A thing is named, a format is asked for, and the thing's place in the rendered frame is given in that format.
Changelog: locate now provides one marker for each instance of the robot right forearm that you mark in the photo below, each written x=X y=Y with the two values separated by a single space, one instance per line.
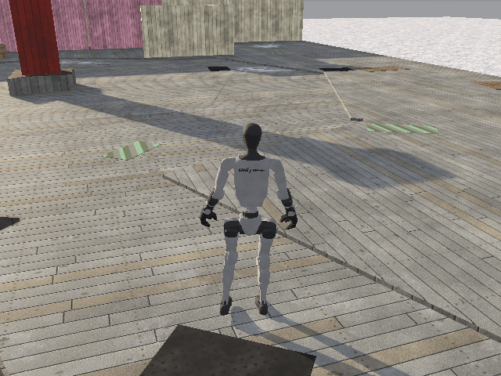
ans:
x=288 y=205

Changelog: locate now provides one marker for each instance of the robot right upper arm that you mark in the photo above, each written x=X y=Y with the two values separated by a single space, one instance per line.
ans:
x=280 y=178

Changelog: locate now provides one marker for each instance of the robot left hand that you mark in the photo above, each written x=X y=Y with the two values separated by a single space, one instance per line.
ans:
x=203 y=218

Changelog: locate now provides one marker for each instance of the robot right hand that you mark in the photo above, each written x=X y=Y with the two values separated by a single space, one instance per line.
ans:
x=287 y=218

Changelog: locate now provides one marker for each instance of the robot left upper arm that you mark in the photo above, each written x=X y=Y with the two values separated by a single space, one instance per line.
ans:
x=226 y=165

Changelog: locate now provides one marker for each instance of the robot right foot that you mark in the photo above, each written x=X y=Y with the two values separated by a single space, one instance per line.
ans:
x=263 y=308

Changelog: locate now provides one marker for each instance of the robot right thigh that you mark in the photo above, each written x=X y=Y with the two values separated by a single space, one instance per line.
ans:
x=268 y=232

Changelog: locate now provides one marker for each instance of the robot left forearm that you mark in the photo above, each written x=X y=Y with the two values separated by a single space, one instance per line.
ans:
x=210 y=204

